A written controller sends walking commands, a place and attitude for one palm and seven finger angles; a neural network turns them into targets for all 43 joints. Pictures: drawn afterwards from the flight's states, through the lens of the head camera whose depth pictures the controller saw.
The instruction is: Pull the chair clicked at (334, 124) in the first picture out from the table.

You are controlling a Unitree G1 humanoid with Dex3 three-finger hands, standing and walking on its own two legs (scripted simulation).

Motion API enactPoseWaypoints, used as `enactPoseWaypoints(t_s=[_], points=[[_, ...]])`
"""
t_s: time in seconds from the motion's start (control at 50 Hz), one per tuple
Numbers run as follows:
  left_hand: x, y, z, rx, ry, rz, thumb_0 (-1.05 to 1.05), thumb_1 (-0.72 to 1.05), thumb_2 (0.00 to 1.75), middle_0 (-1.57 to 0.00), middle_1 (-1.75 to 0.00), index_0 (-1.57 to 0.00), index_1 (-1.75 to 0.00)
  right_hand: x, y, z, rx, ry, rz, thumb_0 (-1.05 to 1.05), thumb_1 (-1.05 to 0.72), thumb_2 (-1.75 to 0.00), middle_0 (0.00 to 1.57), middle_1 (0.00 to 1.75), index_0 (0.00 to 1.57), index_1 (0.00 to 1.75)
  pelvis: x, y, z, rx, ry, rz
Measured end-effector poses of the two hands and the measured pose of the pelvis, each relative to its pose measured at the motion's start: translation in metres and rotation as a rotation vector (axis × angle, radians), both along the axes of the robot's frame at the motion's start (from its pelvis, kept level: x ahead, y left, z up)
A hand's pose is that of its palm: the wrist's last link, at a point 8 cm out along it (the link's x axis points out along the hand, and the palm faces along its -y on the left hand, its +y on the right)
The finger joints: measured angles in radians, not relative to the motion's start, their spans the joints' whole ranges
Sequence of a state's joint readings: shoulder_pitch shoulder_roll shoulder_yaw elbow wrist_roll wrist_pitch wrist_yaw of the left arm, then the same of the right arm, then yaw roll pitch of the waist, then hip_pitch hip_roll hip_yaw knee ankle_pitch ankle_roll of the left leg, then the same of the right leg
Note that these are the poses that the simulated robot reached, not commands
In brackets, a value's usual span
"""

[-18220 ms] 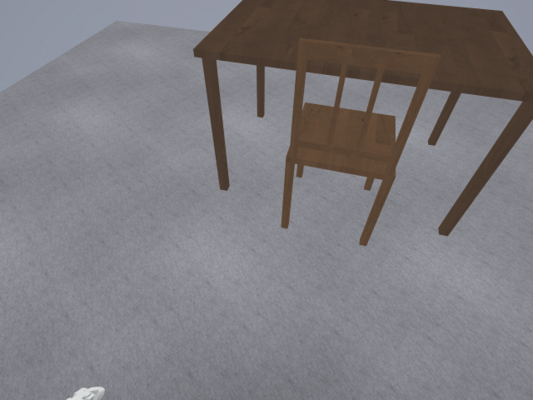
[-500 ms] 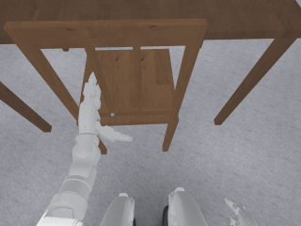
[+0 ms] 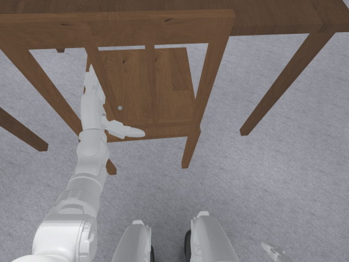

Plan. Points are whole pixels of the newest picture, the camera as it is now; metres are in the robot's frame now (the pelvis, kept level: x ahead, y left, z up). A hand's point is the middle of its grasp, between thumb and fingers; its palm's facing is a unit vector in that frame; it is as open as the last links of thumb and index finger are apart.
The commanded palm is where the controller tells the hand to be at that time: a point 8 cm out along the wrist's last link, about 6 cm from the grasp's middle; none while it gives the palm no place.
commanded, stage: push the fingers through the gap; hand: left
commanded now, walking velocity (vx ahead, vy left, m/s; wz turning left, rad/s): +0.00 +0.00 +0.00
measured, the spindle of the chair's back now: (109, 94) +0.49 +0.14 +0.02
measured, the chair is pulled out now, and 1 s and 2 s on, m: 0.00 0.00 0.02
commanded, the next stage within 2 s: hook a spindle and tug to test in 0.44 s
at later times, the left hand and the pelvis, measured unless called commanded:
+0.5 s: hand (122, 104) +0.46 +0.11 +0.03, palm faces +0.05 -1.00 -0.02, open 16.9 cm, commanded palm +0.43 +0.16 +0.02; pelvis +0.01 +0.01 +0.00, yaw -1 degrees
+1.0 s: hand (121, 104) +0.46 +0.11 +0.03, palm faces +0.08 -1.00 -0.02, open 14.0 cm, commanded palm +0.43 +0.15 +0.02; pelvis +0.00 +0.00 +0.00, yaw +0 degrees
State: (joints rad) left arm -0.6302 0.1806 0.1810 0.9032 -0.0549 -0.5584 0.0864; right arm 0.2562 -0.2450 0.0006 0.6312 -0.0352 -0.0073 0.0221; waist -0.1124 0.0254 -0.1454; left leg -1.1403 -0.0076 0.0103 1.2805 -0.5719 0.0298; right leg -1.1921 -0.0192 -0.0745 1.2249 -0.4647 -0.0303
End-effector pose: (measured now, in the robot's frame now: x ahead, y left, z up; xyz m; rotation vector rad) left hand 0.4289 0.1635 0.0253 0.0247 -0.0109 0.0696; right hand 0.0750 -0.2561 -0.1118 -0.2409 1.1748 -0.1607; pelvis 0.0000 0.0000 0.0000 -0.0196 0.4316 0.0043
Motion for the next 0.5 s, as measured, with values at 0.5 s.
enactPoseWaypoints(t_s=[0.5], points=[[0.008,-0.005,0.002,-0.004,-0.011,-0.016,-0.02,-0.50,0.30,-0.06,-0.08,-0.06,-0.08,-0.006,0.008,0.001,0.020,0.046,-0.020,0.00,-0.91,-0.90,0.20,0.30,0.20,0.30,0.007,0.006,0.002,-0.006,0.007,-0.009]])
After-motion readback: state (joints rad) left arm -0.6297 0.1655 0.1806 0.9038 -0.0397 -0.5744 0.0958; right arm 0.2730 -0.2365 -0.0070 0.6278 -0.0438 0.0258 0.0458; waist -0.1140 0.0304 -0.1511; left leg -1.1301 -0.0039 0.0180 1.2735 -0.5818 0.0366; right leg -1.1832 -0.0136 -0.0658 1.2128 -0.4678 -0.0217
